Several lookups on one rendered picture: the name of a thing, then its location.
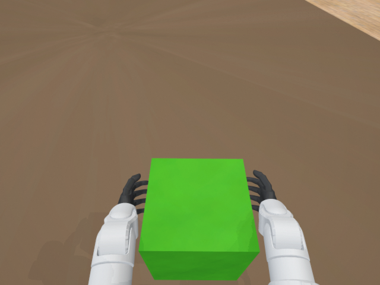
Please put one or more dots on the robot right forearm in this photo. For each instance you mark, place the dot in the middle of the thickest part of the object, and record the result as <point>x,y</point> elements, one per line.
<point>285,246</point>

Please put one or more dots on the right robot hand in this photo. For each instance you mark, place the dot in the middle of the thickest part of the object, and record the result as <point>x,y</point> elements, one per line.
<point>265,189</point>

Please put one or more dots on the carton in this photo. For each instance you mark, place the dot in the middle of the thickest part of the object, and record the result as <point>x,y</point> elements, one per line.
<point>198,222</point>

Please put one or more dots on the robot left forearm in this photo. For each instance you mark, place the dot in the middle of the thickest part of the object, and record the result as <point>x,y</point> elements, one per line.
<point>114,251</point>

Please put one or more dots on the left robot hand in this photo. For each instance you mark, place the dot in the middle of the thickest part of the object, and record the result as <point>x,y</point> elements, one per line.
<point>129,194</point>

